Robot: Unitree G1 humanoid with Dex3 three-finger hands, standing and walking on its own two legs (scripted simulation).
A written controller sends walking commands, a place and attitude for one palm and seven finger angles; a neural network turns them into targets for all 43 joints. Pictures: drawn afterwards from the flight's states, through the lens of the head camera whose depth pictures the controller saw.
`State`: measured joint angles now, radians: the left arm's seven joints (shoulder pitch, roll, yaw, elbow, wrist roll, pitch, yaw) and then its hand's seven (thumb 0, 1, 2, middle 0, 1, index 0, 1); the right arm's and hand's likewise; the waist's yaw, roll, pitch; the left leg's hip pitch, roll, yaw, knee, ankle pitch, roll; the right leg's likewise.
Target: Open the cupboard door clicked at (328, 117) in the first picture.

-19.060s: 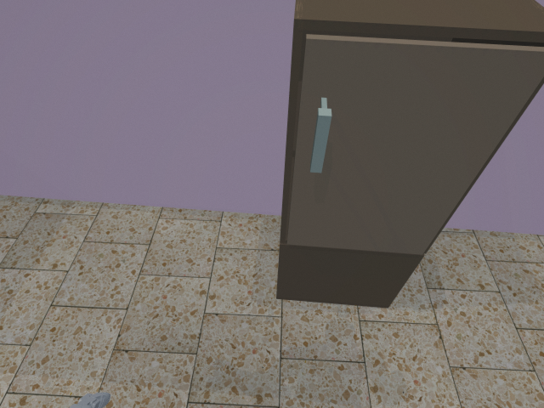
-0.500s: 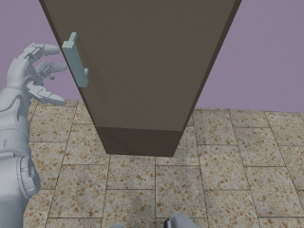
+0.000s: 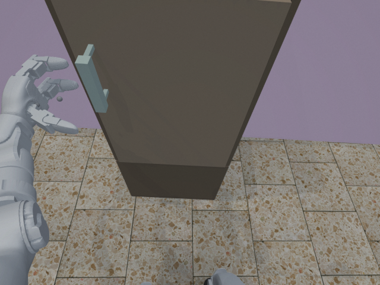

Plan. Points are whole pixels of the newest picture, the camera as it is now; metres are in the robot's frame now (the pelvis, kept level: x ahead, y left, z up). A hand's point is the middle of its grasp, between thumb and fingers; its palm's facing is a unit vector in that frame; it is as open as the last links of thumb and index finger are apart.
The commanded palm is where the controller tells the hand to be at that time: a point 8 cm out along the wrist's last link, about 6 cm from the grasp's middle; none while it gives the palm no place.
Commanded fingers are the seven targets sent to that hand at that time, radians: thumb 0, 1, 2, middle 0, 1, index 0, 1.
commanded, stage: move the hooked fingers beside the handle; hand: left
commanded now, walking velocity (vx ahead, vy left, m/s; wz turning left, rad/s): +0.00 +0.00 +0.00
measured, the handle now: (96, 80) +0.52 +0.19 +0.11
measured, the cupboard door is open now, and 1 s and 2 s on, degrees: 0 0 1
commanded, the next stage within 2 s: slide the fingers in behind the handle in 0.60 s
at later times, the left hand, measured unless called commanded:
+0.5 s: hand (65, 99) +0.47 +0.24 +0.11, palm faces -0.06 -1.00 +0.00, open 14.0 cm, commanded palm +0.45 +0.29 +0.11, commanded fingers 0.00 -0.50 0.30 -0.30 -1.20 -0.30 -1.20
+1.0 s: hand (73, 101) +0.46 +0.22 +0.11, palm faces -0.09 -1.00 +0.01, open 14.0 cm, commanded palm +0.44 +0.27 +0.11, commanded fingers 0.00 -0.50 0.30 -0.30 -1.20 -0.30 -1.20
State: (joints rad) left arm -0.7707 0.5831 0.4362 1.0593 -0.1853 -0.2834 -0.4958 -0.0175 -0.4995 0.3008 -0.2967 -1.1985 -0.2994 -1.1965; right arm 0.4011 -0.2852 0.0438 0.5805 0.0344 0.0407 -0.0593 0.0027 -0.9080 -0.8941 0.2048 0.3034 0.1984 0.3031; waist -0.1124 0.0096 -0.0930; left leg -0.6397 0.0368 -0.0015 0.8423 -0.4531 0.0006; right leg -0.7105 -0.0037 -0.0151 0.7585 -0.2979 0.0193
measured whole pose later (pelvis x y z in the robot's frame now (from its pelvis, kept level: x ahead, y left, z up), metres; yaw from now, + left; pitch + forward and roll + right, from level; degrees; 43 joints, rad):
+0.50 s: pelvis -0.01 +0.00 +0.00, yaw +0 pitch +16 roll -2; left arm -0.85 0.62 0.43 1.16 -0.15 -0.25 -0.48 -0.02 -0.50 0.30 -0.30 -1.20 -0.30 -1.20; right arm 0.40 -0.29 0.06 0.57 0.03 0.04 -0.06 0.00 -0.91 -0.89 0.20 0.30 0.20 0.30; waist -0.14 0.02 -0.08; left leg -0.69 0.03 0.00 0.88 -0.46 0.01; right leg -0.76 -0.01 -0.01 0.79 -0.30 0.02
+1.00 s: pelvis +0.00 +0.00 +0.00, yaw +0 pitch +15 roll -2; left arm -0.80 0.53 0.38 1.07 -0.18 -0.27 -0.45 -0.02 -0.50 0.30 -0.30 -1.20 -0.30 -1.20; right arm 0.38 -0.28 0.05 0.57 0.03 0.04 -0.05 0.00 -0.91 -0.89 0.20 0.30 0.20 0.30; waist -0.12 0.01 -0.09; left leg -0.66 0.03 -0.01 0.87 -0.46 0.01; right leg -0.73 -0.01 -0.02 0.78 -0.31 0.03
